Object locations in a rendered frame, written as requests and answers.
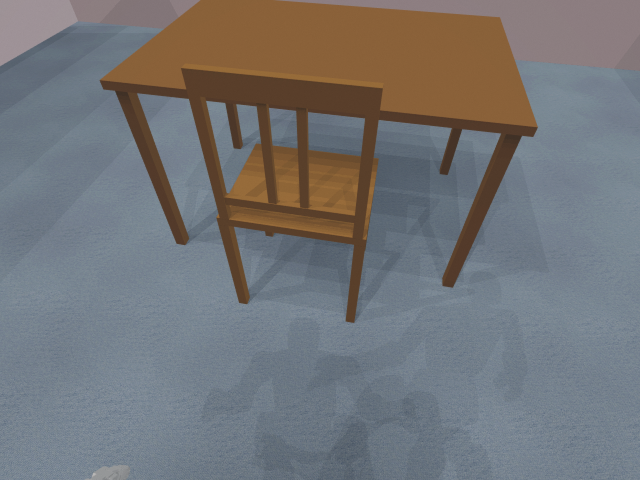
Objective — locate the chair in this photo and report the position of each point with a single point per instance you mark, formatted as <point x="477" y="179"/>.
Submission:
<point x="298" y="192"/>

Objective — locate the table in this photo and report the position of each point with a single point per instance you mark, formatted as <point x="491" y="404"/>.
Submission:
<point x="438" y="69"/>

